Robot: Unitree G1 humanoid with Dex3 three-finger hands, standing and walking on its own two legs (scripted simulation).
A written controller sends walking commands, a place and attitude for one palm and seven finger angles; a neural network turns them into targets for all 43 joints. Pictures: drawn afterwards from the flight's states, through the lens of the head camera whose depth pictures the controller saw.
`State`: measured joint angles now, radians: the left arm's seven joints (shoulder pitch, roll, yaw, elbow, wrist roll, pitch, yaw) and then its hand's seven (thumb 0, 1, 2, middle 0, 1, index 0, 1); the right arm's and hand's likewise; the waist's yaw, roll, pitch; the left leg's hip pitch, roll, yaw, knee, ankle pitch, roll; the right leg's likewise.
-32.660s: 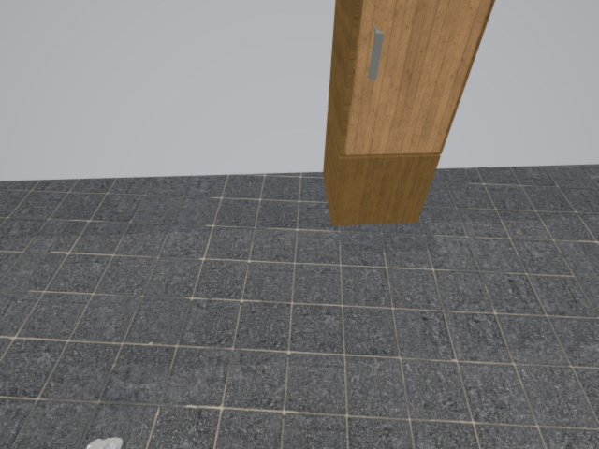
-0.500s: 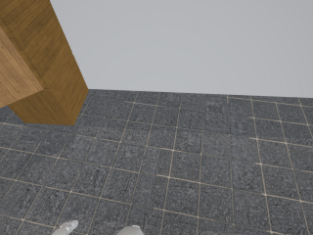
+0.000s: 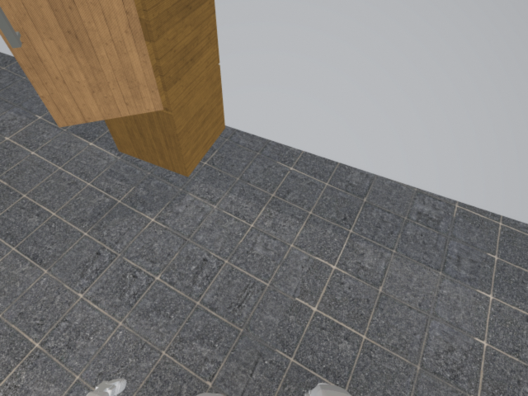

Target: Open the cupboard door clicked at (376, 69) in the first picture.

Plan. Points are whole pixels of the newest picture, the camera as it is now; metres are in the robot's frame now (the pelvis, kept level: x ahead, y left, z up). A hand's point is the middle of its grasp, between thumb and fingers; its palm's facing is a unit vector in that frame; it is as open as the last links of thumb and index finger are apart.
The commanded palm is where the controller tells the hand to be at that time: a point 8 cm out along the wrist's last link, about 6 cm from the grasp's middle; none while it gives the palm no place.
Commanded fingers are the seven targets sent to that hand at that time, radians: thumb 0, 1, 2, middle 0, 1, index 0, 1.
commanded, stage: turn to face it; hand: left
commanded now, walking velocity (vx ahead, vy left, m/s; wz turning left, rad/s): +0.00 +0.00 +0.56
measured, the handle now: (2, 16) +0.94 +0.74 +0.05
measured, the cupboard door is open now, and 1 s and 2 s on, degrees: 41 41 41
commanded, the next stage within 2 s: take the last steps up to it in 0.40 s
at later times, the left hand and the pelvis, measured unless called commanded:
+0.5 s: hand out of the picture +0.00 +0.20 -0.19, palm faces +0.29 -0.93 -0.23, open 7.4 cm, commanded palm none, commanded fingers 0.00 0.90 0.90 -0.20 -0.30 -0.20 -0.30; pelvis +0.01 -0.01 -0.01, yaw +15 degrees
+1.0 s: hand out of the picture -0.04 +0.18 -0.17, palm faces +0.49 -0.85 -0.19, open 7.4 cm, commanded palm none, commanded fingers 0.00 0.90 0.90 -0.20 -0.30 -0.20 -0.30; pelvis +0.08 +0.04 +0.00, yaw +25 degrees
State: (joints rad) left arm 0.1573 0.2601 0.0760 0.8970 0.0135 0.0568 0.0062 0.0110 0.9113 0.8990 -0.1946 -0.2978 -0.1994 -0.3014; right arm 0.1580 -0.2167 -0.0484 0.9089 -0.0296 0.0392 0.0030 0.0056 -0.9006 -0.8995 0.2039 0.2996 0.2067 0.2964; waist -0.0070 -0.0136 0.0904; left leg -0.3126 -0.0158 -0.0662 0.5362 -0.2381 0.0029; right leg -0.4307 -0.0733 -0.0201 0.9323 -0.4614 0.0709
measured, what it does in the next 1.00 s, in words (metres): steps on the spot, turning left: right foot, then left foot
